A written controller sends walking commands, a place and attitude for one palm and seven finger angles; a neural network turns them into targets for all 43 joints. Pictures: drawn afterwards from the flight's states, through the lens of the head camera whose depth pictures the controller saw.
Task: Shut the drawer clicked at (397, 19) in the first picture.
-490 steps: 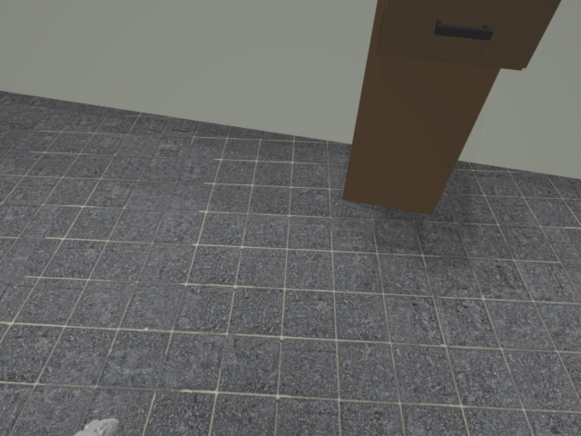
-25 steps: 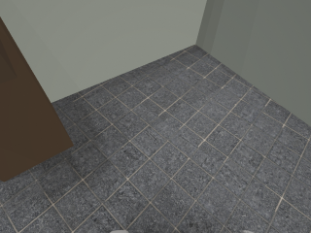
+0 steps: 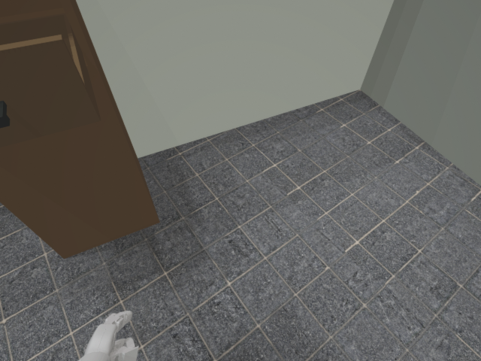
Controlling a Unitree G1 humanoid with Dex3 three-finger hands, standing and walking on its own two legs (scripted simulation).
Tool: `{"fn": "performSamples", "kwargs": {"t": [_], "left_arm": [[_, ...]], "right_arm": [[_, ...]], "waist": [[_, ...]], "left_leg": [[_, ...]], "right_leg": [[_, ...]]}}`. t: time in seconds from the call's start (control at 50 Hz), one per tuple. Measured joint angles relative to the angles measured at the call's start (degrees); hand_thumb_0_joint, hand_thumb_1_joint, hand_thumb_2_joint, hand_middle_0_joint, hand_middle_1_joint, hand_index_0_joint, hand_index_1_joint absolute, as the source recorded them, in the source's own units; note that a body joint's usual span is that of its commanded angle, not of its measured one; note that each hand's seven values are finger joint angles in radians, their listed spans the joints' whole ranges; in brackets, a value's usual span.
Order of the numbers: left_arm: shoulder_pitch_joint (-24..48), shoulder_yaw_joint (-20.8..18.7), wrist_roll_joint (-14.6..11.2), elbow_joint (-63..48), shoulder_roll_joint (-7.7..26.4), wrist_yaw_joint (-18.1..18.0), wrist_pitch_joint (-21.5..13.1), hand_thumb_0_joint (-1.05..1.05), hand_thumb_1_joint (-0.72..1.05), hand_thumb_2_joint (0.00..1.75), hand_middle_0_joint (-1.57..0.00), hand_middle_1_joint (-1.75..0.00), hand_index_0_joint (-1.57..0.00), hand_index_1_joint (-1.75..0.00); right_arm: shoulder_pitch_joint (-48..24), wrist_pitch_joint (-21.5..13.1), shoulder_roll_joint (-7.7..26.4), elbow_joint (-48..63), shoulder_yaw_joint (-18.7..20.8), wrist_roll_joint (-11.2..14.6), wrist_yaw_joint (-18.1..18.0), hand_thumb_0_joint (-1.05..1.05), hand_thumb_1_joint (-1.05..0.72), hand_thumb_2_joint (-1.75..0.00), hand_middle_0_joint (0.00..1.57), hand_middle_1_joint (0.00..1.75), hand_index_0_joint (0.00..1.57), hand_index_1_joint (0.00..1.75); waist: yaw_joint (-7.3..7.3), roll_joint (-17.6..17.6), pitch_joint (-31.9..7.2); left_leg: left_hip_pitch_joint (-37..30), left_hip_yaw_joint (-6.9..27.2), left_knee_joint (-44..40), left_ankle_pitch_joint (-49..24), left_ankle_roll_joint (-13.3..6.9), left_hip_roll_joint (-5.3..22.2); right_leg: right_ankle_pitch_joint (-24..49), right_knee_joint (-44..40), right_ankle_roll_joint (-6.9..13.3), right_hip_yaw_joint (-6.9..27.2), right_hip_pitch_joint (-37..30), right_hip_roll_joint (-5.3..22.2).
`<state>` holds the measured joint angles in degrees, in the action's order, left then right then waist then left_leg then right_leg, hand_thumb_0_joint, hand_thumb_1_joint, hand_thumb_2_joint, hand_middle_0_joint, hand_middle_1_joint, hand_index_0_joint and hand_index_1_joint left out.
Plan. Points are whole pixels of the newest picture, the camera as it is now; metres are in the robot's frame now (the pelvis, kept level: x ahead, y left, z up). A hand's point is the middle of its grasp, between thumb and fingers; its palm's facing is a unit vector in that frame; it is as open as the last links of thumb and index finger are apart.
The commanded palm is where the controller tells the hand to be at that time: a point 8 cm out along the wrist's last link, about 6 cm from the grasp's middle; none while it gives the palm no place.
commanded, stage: turn to face it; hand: left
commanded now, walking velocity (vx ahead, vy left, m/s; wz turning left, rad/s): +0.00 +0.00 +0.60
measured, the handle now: out of the picture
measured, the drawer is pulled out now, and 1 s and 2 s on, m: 0.25 0.25 0.25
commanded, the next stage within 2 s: take the last steps up to it in 0.48 s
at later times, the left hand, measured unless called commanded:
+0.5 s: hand out of the picture -0.06 +0.20 -0.18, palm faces +0.33 -0.91 -0.26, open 7.4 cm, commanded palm none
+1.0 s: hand out of the picture +0.01 +0.21 -0.16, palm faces +0.37 -0.90 -0.22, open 7.4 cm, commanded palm none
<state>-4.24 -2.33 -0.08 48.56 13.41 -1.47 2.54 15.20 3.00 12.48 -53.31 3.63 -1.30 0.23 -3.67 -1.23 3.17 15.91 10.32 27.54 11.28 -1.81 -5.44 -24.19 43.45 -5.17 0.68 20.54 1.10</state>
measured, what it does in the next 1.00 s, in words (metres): steps on the spot, turning left: right foot, then left foot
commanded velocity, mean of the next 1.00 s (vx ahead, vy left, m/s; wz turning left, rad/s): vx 0.13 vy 0.01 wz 0.26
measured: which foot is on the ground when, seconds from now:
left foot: down 0.00-0.06, up 0.08-0.50, down 0.52-0.98, up 1.00-1.00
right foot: up 0.00-0.04, down 0.06-0.52, up 0.54-0.96, down 0.98-1.00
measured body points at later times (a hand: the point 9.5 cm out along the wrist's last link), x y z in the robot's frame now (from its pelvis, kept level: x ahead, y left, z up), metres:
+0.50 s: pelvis -0.02 +0.00 -0.01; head +0.00 +0.01 +0.44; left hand -0.08 +0.25 -0.16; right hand +0.14 -0.24 -0.15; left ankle -0.07 +0.11 -0.73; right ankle +0.00 -0.14 -0.74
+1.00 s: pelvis +0.01 +0.01 -0.01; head +0.01 -0.01 +0.44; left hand -0.01 +0.26 -0.15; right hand +0.07 -0.22 -0.17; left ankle -0.07 +0.10 -0.74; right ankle +0.06 -0.08 -0.74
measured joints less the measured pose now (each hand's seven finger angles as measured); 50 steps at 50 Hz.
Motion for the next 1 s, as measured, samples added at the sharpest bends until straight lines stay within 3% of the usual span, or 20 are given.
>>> {"fn": "performSamples", "kwargs": {"t": [0.04, 0.08, 0.14, 0.2, 0.26, 0.36, 0.44, 0.5, 0.52, 0.58, 0.64, 0.7, 0.8, 0.9, 0.96, 1.0], "left_arm": [[-0.17, 0.33, -0.17, -0.65, -0.42, -0.01, -0.66, 0.01, 0.91, 0.90, -0.20, -0.30, -0.20, -0.30], [-0.83, 0.55, 0.17, -0.98, -0.83, -0.21, -1.61, 0.01, 0.91, 0.89, -0.20, -0.30, -0.20, -0.30], [-2.47, 1.26, 0.55, -0.56, -1.93, -0.39, -1.36, 0.01, 0.91, 0.89, -0.20, -0.30, -0.20, -0.30], [-4.51, 1.33, 0.59, 0.31, -2.53, -0.31, -1.05, 0.01, 0.91, 0.89, -0.20, -0.30, -0.20, -0.30], [-6.15, 1.29, 0.77, 1.36, -2.74, -0.25, -1.12, 0.01, 0.91, 0.89, -0.20, -0.30, -0.20, -0.30], [-8.72, 1.08, 1.25, 2.70, -2.58, -0.08, -1.54, 0.01, 0.91, 0.89, -0.20, -0.30, -0.20, -0.30], [-10.51, 0.62, 1.67, 3.96, -1.63, 0.12, -1.59, 0.01, 0.91, 0.89, -0.20, -0.30, -0.20, -0.30], [-12.01, 0.13, 1.45, 5.25, -0.43, 0.16, -1.27, 0.01, 0.91, 0.89, -0.20, -0.30, -0.20, -0.30], [-12.59, -0.06, 1.17, 5.65, 0.10, 0.17, -0.98, 0.01, 0.91, 0.89, -0.20, -0.30, -0.20, -0.30], [-12.67, -0.60, 0.81, 7.69, 1.85, -0.27, 0.96, 0.01, 0.91, 0.89, -0.20, -0.30, -0.20, -0.30], [-12.27, -0.63, 0.75, 9.21, 1.97, -0.08, 1.57, 0.01, 0.91, 0.89, -0.20, -0.30, -0.19, -0.30], [-12.02, -0.33, 0.98, 9.47, 1.31, 0.70, 0.77, 0.01, 0.91, 0.90, -0.20, -0.30, -0.19, -0.30], [-11.45, 0.27, 1.37, 9.50, -0.23, 1.64, -0.26, 0.01, 0.91, 0.90, -0.20, -0.30, -0.19, -0.30], [-9.80, 0.73, 1.44, 9.03, -2.09, 2.09, -1.20, 0.01, 0.91, 0.90, -0.20, -0.30, -0.19, -0.30], [-9.27, 0.81, 1.44, 8.51, -2.92, 2.24, -2.61, 0.01, 0.91, 0.90, -0.20, -0.30, -0.19, -0.30], [-9.08, 0.80, 1.71, 8.51, -3.64, 2.00, -4.07, 0.01, 0.91, 0.90, -0.20, -0.30, -0.19, -0.30]], "right_arm": [[0.70, 0.39, 0.47, -0.34, 0.42, 0.19, 0.04, 0.01, -0.90, -0.90, 0.21, 0.30, 0.20, 0.30], [1.01, 0.76, 1.06, -0.71, 0.98, 0.64, 0.08, 0.01, -0.90, -0.90, 0.20, 0.30, 0.20, 0.30], [0.98, 1.63, 2.20, -1.03, 1.93, 0.34, 0.22, 0.01, -0.91, -0.90, 0.20, 0.30, 0.20, 0.30], [0.89, 2.09, 3.20, -1.22, 2.39, 0.05, 0.88, 0.01, -0.91, -0.90, 0.20, 0.30, 0.20, 0.30], [0.83, 2.27, 3.66, -1.35, 2.50, 0.06, 1.23, 0.01, -0.91, -0.90, 0.20, 0.30, 0.20, 0.30], [-0.76, 2.75, 3.55, -2.03, 2.02, 0.23, 1.20, 0.01, -0.91, -0.90, 0.20, 0.30, 0.20, 0.30], [-3.70, 2.08, 2.95, -1.82, 1.13, 0.67, 0.92, 0.01, -0.91, -0.90, 0.20, 0.30, 0.19, 0.30], [-5.78, 0.70, 2.42, -0.87, 0.34, 0.90, 0.70, 0.01, -0.91, -0.90, 0.20, 0.30, 0.19, 0.30], [-6.30, -0.01, 2.23, -0.51, 0.14, 0.87, 0.69, 0.01, -0.91, -0.90, 0.20, 0.30, 0.19, 0.30], [-7.99, -1.24, 0.20, -0.04, -0.86, 0.56, 0.40, 0.01, -0.91, -0.90, 0.20, 0.30, 0.20, 0.30], [-8.14, -1.78, -1.01, 0.01, -1.77, 0.29, -0.45, 0.01, -0.91, -0.90, 0.20, 0.30, 0.20, 0.30], [-7.49, -2.26, -1.77, -0.67, -2.29, 0.24, -0.71, 0.00, -0.91, -0.90, 0.20, 0.30, 0.20, 0.30], [-3.93, -3.44, -2.90, -2.09, -2.14, 0.30, -0.87, 0.00, -0.91, -0.90, 0.20, 0.30, 0.20, 0.30], [0.61, -3.60, -1.86, -4.63, -1.45, -0.02, -0.94, 0.00, -0.92, -0.90, 0.21, 0.30, 0.20, 0.30], [3.64, -3.18, -1.37, -6.81, -1.21, 0.03, -0.98, 0.00, -0.92, -0.90, 0.20, 0.30, 0.20, 0.30], [5.54, -2.78, -1.05, -8.35, -1.00, 0.38, -1.02, 0.00, -0.92, -0.90, 0.20, 0.30, 0.20, 0.30]], "waist": [[-0.08, -0.65, -0.29], [0.47, -1.31, -0.42], [0.17, -2.19, -0.07], [0.34, -2.11, -0.06], [0.51, -1.68, -0.11], [2.18, -0.24, 0.18], [4.15, 1.24, 0.98], [5.07, 2.16, 1.12], [5.22, 2.49, 0.90], [6.08, 4.72, 1.28], [5.89, 3.98, 0.56], [5.79, 2.87, -0.45], [4.69, 1.86, -2.46], [2.93, 0.98, -3.28], [2.46, 0.47, -3.41], [2.54, -0.48, -3.15]], "left_leg": [[1.24, 1.32, 1.57, 0.39, 0.94, -0.63], [3.78, 1.49, 6.83, 5.08, 2.14, -1.13], [9.59, -2.77, 23.71, 14.10, 3.46, -0.67], [13.00, -6.34, 35.87, 11.78, 4.55, 1.83], [13.49, -7.45, 39.60, 9.37, 5.49, 4.47], [9.57, -8.83, 31.78, 11.47, 6.23, 7.14], [4.64, -11.15, 20.54, 14.17, 5.66, 7.31], [-0.62, -13.02, 8.75, 8.94, 4.77, 6.53], [-1.98, -13.25, 5.40, 6.73, 3.37, 6.30], [-1.65, -13.57, 6.66, 7.77, 0.31, 5.30], [-3.03, -12.49, 3.86, 6.48, -0.36, 5.57], [-4.79, -11.75, 0.50, 4.68, -0.69, 5.52], [-7.43, -11.20, -3.52, 3.14, -0.97, 4.65], [-8.92, -10.87, -4.42, 3.61, -0.60, 3.80], [-8.62, -10.71, -1.34, 6.08, 0.29, 3.67], [-6.21, -10.28, 5.94, 11.13, 0.44, 4.17]], "right_leg": [[4.16, -8.07, 0.53, -0.33, -3.63, -0.73], [7.60, -13.42, 2.99, -0.92, -5.94, -0.83], [8.03, -13.15, 5.87, -3.27, -7.09, 0.41], [8.60, -14.90, 6.06, -5.16, -8.98, 1.96], [8.65, -15.59, 5.93, -7.35, -9.96, 3.28], [7.99, -14.95, 5.43, -10.36, -10.03, 5.41], [7.08, -12.77, 4.37, -11.99, -8.70, 7.09], [5.61, -9.50, 2.95, -13.13, -7.08, 8.19], [4.66, -7.32, 2.42, -13.29, -5.98, 8.63], [-5.75, 4.74, 1.62, -8.22, -1.29, 7.36], [-5.40, 13.22, 1.47, -5.92, 1.75, 5.12], [-2.63, 15.70, 1.30, -5.09, 2.84, 4.28], [-0.54, 11.58, 1.48, -4.73, 2.14, 3.95], [0.35, 0.70, 2.19, -5.32, -0.61, 3.54], [4.05, -9.14, 2.69, -6.17, -4.81, 2.51], [8.51, -11.30, 5.14, -6.99, -6.32, 1.82]]}}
